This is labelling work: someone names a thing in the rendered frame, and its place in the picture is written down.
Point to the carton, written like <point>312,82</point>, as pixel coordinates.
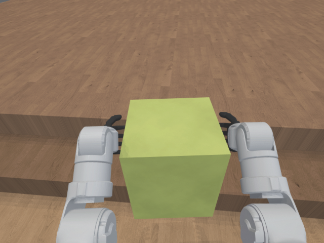
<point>174,157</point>

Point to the right robot forearm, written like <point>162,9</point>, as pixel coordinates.
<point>260,169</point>

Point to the right robot upper arm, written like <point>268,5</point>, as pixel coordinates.
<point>271,223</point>

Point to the left robot forearm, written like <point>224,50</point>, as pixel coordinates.
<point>92,170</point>

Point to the left robot upper arm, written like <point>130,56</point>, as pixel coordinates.
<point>88,225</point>

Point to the robot right hand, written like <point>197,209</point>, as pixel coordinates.
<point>233,120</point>

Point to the robot left hand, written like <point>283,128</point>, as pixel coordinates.
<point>110,122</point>

